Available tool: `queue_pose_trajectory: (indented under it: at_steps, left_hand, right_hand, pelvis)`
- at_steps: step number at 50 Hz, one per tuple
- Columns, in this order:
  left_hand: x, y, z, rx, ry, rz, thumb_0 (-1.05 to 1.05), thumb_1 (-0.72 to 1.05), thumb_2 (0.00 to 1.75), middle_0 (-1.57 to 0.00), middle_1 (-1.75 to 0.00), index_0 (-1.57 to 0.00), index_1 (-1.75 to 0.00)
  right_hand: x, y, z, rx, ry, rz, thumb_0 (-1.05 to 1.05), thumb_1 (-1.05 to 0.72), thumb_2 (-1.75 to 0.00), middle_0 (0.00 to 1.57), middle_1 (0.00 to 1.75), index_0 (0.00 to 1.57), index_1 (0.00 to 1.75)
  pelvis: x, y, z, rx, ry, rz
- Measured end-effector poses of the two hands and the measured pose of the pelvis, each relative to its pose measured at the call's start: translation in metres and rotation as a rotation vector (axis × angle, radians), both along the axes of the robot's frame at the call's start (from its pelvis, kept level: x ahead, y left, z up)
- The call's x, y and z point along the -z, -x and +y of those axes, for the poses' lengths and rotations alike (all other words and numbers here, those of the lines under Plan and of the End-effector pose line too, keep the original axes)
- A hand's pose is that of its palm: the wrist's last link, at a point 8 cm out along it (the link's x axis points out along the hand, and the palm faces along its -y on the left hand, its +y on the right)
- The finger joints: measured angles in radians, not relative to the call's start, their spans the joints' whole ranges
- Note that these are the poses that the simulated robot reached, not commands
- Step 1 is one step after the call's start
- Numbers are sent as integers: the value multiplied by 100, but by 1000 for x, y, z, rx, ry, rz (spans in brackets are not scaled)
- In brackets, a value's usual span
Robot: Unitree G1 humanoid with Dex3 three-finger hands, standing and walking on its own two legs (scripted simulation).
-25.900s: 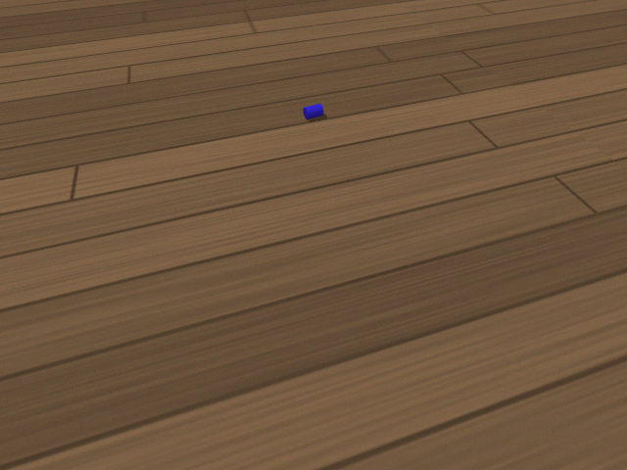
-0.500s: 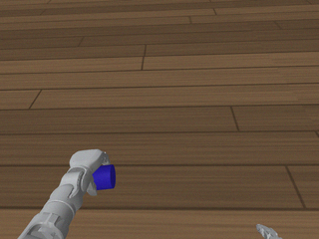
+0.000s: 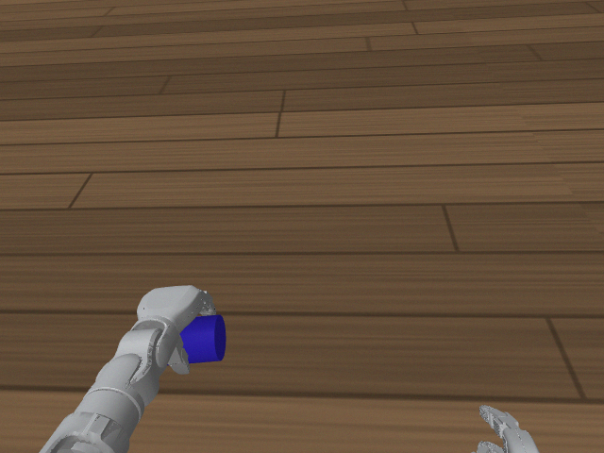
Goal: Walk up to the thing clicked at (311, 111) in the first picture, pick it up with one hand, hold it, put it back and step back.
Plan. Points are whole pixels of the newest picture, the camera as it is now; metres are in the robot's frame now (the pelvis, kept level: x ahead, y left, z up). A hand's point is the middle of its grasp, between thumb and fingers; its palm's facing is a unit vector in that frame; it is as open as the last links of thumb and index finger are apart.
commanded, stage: hold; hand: left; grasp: from above
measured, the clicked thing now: (189, 340) +0.30 +0.22 -0.08
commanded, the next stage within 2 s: crouch in 0.74 s
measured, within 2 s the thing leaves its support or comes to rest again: neither
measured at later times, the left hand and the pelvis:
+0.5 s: hand (177, 335) +0.29 +0.22 -0.04, palm faces -0.46 -0.06 -0.88, open 9.6 cm; pelvis +0.00 +0.00 +0.00, yaw +0 degrees
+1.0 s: hand (182, 334) +0.29 +0.22 -0.05, palm faces -0.46 -0.05 -0.89, open 9.5 cm; pelvis +0.01 +0.00 +0.00, yaw +0 degrees
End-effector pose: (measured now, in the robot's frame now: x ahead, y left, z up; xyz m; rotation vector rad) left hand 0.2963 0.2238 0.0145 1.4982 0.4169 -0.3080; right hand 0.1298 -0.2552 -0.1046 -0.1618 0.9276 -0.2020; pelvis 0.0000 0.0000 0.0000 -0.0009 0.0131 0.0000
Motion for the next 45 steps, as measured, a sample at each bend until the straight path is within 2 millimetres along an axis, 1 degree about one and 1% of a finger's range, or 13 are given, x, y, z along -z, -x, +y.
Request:
queue_pose_trajectory:
  at_steps: [13, 21, 26, 33, 45]
  left_hand:
    - [-9, 2, 0, 4, 5, -6, -1, 11, 22, -91, -12, -89, -16]
    - [-7, 2, 2, 4, 7, 12, -1, 10, 23, -91, -13, -89, -17]
    - [-5, 2, 3, 5, 3, 18, -1, 10, 23, -91, -13, -88, -17]
    - [-8, -4, 4, 0, -2, 3, -1, 10, 24, -90, -13, -88, -17]
    - [-7, -5, -2, 12, 3, 6, -1, 11, 23, -89, -13, -87, -17]
  right_hand:
    - [-6, -14, 7, -14, -10, -32, 1, -90, -90, 20, 30, 20, 30]
    - [-6, -19, 11, -22, -16, -36, 1, -90, -90, 20, 30, 21, 30]
    - [-5, -18, 10, -22, -15, -24, 1, -90, -90, 20, 30, 21, 30]
    - [-3, -14, 7, -13, -10, -3, 1, -90, -90, 20, 30, 21, 30]
    - [-4, -10, 3, -1, -5, -1, 1, -90, -90, 20, 30, 21, 30]
  pelvis:
    - [-2, -1, 1, 0, -1, -14]
    - [-3, -3, 2, -1, -2, -16]
    - [-3, -5, 1, -2, -2, -12]
    - [-3, -6, 1, -4, -1, -11]
    - [-4, -7, 0, -2, -2, -13]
